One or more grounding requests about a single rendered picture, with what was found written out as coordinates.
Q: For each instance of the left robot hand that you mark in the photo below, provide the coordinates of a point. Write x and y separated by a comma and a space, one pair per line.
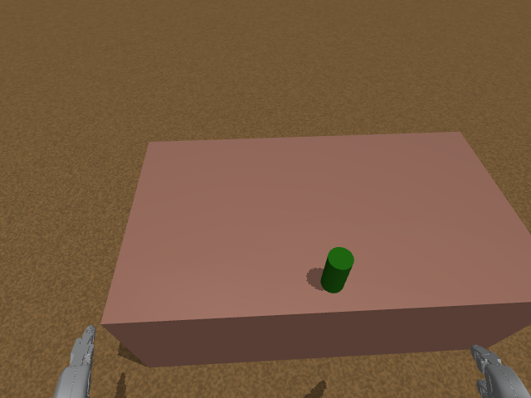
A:
75, 379

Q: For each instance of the right robot hand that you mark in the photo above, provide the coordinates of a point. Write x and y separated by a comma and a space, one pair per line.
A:
500, 380

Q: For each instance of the can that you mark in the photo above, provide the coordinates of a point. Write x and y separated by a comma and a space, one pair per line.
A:
336, 270

